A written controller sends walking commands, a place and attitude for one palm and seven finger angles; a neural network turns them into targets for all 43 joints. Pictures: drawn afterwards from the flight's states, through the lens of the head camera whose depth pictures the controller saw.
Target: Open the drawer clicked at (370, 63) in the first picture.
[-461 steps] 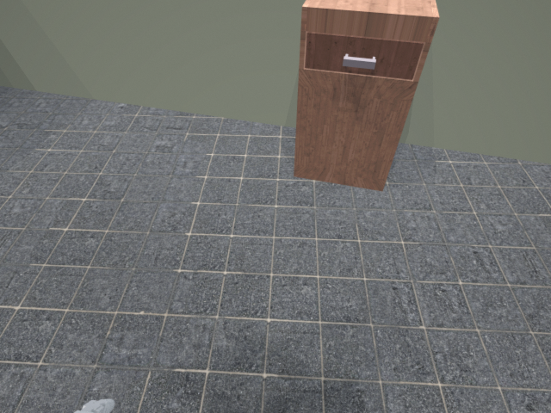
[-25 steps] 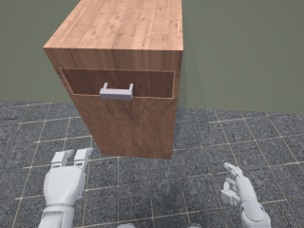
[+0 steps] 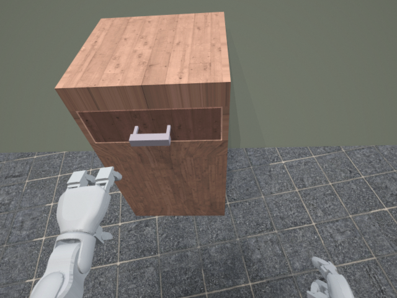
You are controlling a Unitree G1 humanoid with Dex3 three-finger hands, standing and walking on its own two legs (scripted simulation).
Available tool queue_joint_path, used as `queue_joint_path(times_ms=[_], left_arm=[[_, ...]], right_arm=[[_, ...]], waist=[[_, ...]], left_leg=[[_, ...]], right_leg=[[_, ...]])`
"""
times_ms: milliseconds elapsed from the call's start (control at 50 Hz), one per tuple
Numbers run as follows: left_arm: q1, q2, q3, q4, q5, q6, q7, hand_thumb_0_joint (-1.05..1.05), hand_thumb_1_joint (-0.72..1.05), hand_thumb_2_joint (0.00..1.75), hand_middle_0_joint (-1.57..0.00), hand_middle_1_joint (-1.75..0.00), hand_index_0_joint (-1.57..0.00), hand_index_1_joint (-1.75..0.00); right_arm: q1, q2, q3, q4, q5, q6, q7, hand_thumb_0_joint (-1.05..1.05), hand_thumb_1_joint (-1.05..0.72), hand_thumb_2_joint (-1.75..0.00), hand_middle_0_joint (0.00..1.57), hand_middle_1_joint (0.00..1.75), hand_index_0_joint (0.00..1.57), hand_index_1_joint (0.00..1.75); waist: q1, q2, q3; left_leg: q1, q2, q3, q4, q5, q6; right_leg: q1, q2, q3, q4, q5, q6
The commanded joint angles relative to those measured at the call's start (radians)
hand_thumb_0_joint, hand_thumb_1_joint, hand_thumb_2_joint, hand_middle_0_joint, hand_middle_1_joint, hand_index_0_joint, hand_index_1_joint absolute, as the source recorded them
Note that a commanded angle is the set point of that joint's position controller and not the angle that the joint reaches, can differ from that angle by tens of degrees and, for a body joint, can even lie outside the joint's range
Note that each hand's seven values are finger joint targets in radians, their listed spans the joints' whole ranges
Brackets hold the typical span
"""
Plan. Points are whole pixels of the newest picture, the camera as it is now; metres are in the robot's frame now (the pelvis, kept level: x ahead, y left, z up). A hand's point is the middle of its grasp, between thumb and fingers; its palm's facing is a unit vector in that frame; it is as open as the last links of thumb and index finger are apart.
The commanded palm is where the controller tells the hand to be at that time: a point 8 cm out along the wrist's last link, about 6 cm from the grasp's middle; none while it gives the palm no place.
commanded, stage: raise the hand with hooked fingers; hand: left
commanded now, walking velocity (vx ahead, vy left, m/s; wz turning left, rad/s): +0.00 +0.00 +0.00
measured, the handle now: (151, 134) +0.57 +0.22 -0.07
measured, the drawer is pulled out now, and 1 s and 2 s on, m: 0.00 0.00 0.00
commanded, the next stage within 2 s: move the hooked fingers above the handle in 0.82 s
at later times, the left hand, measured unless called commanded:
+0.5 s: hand (94, 169) +0.32 +0.25 +0.09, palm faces +0.05 -0.06 -1.00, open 13.8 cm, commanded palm +0.29 +0.25 +0.14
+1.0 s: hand (98, 172) +0.32 +0.24 +0.08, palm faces +0.04 -0.07 -1.00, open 13.8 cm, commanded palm +0.31 +0.24 +0.14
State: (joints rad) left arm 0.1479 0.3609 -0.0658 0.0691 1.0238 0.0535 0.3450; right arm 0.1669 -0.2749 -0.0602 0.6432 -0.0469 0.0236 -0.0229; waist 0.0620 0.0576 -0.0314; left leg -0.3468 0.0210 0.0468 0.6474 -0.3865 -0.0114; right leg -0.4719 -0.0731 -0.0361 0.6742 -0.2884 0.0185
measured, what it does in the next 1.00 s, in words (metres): stands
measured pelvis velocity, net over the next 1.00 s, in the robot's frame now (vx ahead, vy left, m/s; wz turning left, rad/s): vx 0.01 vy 0.01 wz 0.01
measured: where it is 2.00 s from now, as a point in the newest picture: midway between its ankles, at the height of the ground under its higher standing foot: outside the picture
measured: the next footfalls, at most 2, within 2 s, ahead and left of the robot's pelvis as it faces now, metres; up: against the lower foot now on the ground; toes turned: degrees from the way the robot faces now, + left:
none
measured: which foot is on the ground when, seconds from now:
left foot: down 0.00-1.00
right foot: down 0.00-1.00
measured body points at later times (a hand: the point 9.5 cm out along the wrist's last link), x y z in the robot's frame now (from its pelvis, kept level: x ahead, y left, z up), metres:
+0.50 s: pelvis +0.01 +0.00 +0.02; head +0.04 -0.03 +0.46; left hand +0.31 +0.25 +0.15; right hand +0.22 -0.21 -0.10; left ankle -0.04 +0.13 -0.72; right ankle +0.03 -0.13 -0.72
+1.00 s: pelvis +0.01 +0.01 +0.02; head +0.04 -0.03 +0.46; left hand +0.31 +0.24 +0.14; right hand +0.20 -0.22 -0.10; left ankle -0.04 +0.13 -0.72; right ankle +0.03 -0.13 -0.72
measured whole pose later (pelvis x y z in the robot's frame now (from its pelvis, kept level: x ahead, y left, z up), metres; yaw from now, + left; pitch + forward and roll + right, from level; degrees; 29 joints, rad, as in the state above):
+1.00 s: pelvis +0.01 +0.01 +0.02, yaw +0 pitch +3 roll +0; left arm -0.11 0.41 -0.09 0.15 0.98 0.07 0.14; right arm 0.14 -0.25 -0.02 0.65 -0.01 0.06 -0.03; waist 0.08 0.08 -0.01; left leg -0.20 0.01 0.04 0.45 -0.31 -0.01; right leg -0.32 -0.07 -0.05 0.49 -0.22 0.03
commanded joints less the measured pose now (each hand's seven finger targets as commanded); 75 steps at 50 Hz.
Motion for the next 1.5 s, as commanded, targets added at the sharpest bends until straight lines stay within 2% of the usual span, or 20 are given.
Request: queue_joint_path(times_ms=[0, 180, 240, 400, 520, 660, 740, 900, 940, 960, 1000, 1060, 1100, 1160, 1220, 1280, 1360, 1380, 1420, 1480], left_arm=[[-0.235, 0.174, 0.093, -0.206, -0.004, 0.028, 0.003, 0.0, -0.38, 0.35, -0.29, -1.12, -0.29, -1.12], [-0.378, 0.212, 0.091, -0.168, -0.005, 0.056, -0.114, 0.0, -0.5, 0.3, -0.3, -1.2, -0.3, -1.2], [-0.439, 0.226, 0.093, -0.182, -0.003, 0.046, -0.135, 0.0, -0.5, 0.3, -0.3, -1.2, -0.3, -1.2], [-0.57, 0.259, 0.1, -0.148, -0.032, 0.025, -0.192, 0.0, -0.5, 0.3, -0.3, -1.2, -0.3, -1.2], [-0.456, 0.241, 0.104, -0.136, -0.055, 0.005, -0.231, 0.0, -0.5, 0.3, -0.3, -1.2, -0.3, -1.2], [-0.495, 0.291, 0.165, -0.199, -0.038, -0.037, -0.163, 0.0, -0.5, 0.3, -0.3, -1.2, -0.3, -1.2], [-0.501, 0.267, 0.14, -0.162, -0.036, -0.018, -0.131, 0.0, -0.5, 0.3, -0.3, -1.2, -0.3, -1.2], [-0.511, 0.248, 0.098, -0.153, -0.038, 0.014, -0.16, 0.0, -0.5, 0.3, -0.3, -1.2, -0.3, -1.2], [-0.55, 0.22, 0.067, -0.104, -0.037, 0.013, -0.167, 0.0, -0.5, 0.3, -0.3, -1.2, -0.3, -1.2], [-0.565, 0.245, 0.094, -0.071, -0.033, 0.013, -0.167, 0.0, -0.5, 0.3, -0.3, -1.2, -0.3, -1.2], [-0.622, 0.213, 0.054, -0.047, -0.023, 0.003, -0.166, 0.0, -0.5, 0.3, -0.3, -1.2, -0.3, -1.2], [-0.698, 0.26, 0.092, -0.002, -0.007, -0.015, -0.151, 0.0, -0.5, 0.3, -0.3, -1.2, -0.3, -1.2], [-0.746, 0.238, 0.066, 0.032, 0.001, -0.027, -0.14, 0.0, -0.5, 0.3, -0.3, -1.2, -0.3, -1.2], [-0.73, 0.23, 0.071, 0.065, 0.003, -0.032, -0.124, 0.0, -0.5, 0.3, -0.3, -1.2, -0.3, -1.2], [-0.769, 0.22, 0.062, 0.13, 0.01, -0.027, -0.109, 0.0, -0.5, 0.3, -0.3, -1.2, -0.3, -1.2], [-0.771, 0.227, 0.071, 0.149, 0.016, -0.022, -0.098, 0.0, -0.5, 0.3, -0.3, -1.2, -0.3, -1.2], [-0.817, 0.215, 0.064, 0.219, 0.021, -0.018, -0.086, 0.0, -0.5, 0.3, -0.3, -1.2, -0.3, -1.2], [-0.827, 0.227, 0.07, 0.216, 0.021, -0.024, -0.081, 0.0, -0.5, 0.3, -0.3, -1.2, -0.3, -1.2], [-0.866, 0.254, 0.088, 0.247, 0.028, -0.032, -0.07, 0.0, -0.5, 0.3, -0.3, -1.2, -0.3, -1.2], [-0.938, 0.231, 0.06, 0.306, 0.039, -0.044, -0.053, 0.0, -0.5, 0.3, -0.3, -1.2, -0.3, -1.2]], right_arm=[[-0.15, -0.074, -0.009, -0.166, 0.017, -0.05, -0.01, 0.0, -0.9, -0.9, 0.2, 0.3, 0.2, 0.3], [-0.16, -0.066, 0.017, -0.166, 0.026, -0.026, -0.019, 0.0, -0.9, -0.9, 0.2, 0.3, 0.2, 0.3], [-0.158, -0.064, 0.02, -0.161, 0.026, -0.021, -0.02, 0.0, -0.9, -0.9, 0.2, 0.3, 0.2, 0.3], [-0.148, -0.068, 0.022, -0.142, 0.034, -0.018, -0.024, 0.0, -0.9, -0.9, 0.2, 0.3, 0.2, 0.3], [-0.13, -0.081, 0.012, -0.156, 0.035, -0.006, -0.009, 0.0, -0.9, -0.9, 0.2, 0.3, 0.2, 0.3], [-0.12, -0.083, 0.002, -0.151, 0.032, -0.012, -0.004, 0.0, -0.9, -0.9, 0.2, 0.3, 0.2, 0.3], [-0.115, -0.081, -0.002, -0.139, 0.04, -0.014, -0.006, 0.0, -0.9, -0.9, 0.2, 0.3, 0.2, 0.3], [-0.133, -0.084, 0.005, -0.137, 0.042, -0.009, -0.011, 0.0, -0.9, -0.9, 0.2, 0.3, 0.2, 0.3], [-0.124, -0.082, 0.008, -0.13, 0.042, -0.01, -0.016, 0.0, -0.9, -0.9, 0.2, 0.3, 0.2, 0.3], [-0.122, -0.087, 0.008, -0.125, 0.042, -0.008, -0.018, 0.0, -0.9, -0.9, 0.2, 0.3, 0.2, 0.3], [-0.111, -0.082, 0.009, -0.122, 0.043, -0.01, -0.021, 0.0, -0.9, -0.9, 0.2, 0.3, 0.2, 0.3], [-0.095, -0.086, 0.005, -0.112, 0.039, -0.012, -0.026, 0.0, -0.9, -0.9, 0.2, 0.3, 0.2, 0.3], [-0.081, -0.08, 0.003, -0.103, 0.04, -0.014, -0.027, 0.0, -0.9, -0.9, 0.2, 0.3, 0.2, 0.3], [-0.069, -0.081, -0.004, -0.108, 0.038, -0.016, -0.021, 0.0, -0.9, -0.9, 0.2, 0.3, 0.2, 0.3], [-0.056, -0.085, -0.007, -0.1, 0.04, -0.011, -0.02, 0.0, -0.9, -0.9, 0.2, 0.3, 0.2, 0.3], [-0.043, -0.088, -0.015, -0.107, 0.042, -0.01, -0.016, 0.0, -0.9, -0.9, 0.2, 0.3, 0.2, 0.3], [-0.024, -0.096, -0.022, -0.095, 0.046, -0.006, -0.018, 0.0, -0.9, -0.9, 0.2, 0.3, 0.2, 0.3], [-0.015, -0.097, -0.024, -0.096, 0.046, -0.008, -0.019, 0.0, -0.9, -0.9, 0.2, 0.3, 0.2, 0.3], [-0.001, -0.1, -0.027, -0.088, 0.045, -0.008, -0.023, 0.0, -0.9, -0.9, 0.2, 0.3, 0.2, 0.3], [0.022, -0.099, -0.032, -0.075, 0.047, -0.01, -0.026, 0.0, -0.9, -0.9, 0.2, 0.3, 0.2, 0.3]], waist=[[0.015, -0.05, -0.223], [0.024, -0.068, -0.189], [0.023, -0.035, -0.225], [0.012, -0.053, -0.23], [0.033, -0.078, -0.239], [0.034, -0.027, -0.272], [0.03, -0.031, -0.261], [0.022, -0.027, -0.236], [0.007, -0.063, -0.207], [0.001, -0.081, -0.196], [-0.001, -0.072, -0.206], [-0.005, -0.068, -0.251], [-0.01, -0.042, -0.262], [-0.002, -0.036, -0.299], [-0.012, -0.06, -0.279], [-0.004, -0.067, -0.323], [-0.029, -0.088, -0.298], [-0.022, -0.09, -0.316], [-0.029, -0.085, -0.327], [-0.05, -0.064, -0.313]], left_leg=[[0.028, -0.054, -0.018, -0.137, 0.316, 0.03], [0.072, -0.057, -0.002, -0.197, 0.346, 0.029], [0.106, -0.058, -0.004, -0.203, 0.397, 0.026], [0.131, -0.058, -0.008, -0.226, 0.446, 0.026], [0.117, -0.053, -0.005, -0.232, 0.5, 0.026], [0.132, -0.051, -0.016, -0.233, 0.502, 0.021], [0.132, -0.052, -0.011, -0.24, 0.482, 0.019], [0.135, -0.052, -0.011, -0.254, 0.452, 0.02], [0.123, -0.051, -0.012, -0.25, 0.432, 0.022], [0.112, -0.051, -0.01, -0.248, 0.406, 0.024], [0.112, -0.055, -0.007, -0.244, 0.395, 0.025], [0.108, -0.058, -0.01, -0.23, 0.404, 0.023], [0.108, -0.059, -0.008, -0.224, 0.403, 0.02], [0.101, -0.061, -0.01, -0.209, 0.447, 0.018], [0.072, -0.058, -0.004, -0.204, 0.441, 0.019], [0.067, -0.059, -0.001, -0.193, 0.459, 0.023], [0.035, -0.059, 0.0, -0.182, 0.427, 0.026], [0.035, -0.059, 0.002, -0.18, 0.422, 0.029], [0.022, -0.062, 0.005, -0.17, 0.416, 0.032], [0.009, -0.063, 0.001, -0.159, 0.385, 0.032]], right_leg=[[0.24, 0.067, -0.004, -0.099, 0.21, -0.058], [0.32, 0.07, -0.002, -0.16, 0.254, -0.055], [0.345, 0.072, -0.004, -0.164, 0.304, -0.057], [0.381, 0.072, -0.014, -0.191, 0.353, -0.054], [0.409, 0.07, -0.011, -0.189, 0.406, -0.054], [0.395, 0.073, -0.01, -0.187, 0.374, -0.06], [0.38, 0.071, -0.015, -0.19, 0.351, -0.059], [0.373, 0.075, -0.021, -0.204, 0.312, -0.058], [0.348, 0.076, -0.025, -0.206, 0.304, -0.056], [0.339, 0.08, -0.022, -0.212, 0.283, -0.055], [0.329, 0.076, -0.022, -0.207, 0.278, -0.055], [0.333, 0.078, -0.016, -0.196, 0.291, -0.057], [0.318, 0.076, -0.019, -0.187, 0.289, -0.059], [0.335, 0.077, -0.016, -0.172, 0.332, -0.06], [0.313, 0.074, -0.019, -0.163, 0.339, -0.058], [0.333, 0.074, -0.014, -0.15, 0.36, -0.059], [0.296, 0.079, -0.019, -0.144, 0.339, -0.056], [0.303, 0.076, -0.015, -0.14, 0.338, -0.056], [0.301, 0.075, -0.011, -0.132, 0.346, -0.055], [0.252, 0.078, -0.016, -0.126, 0.305, -0.056]])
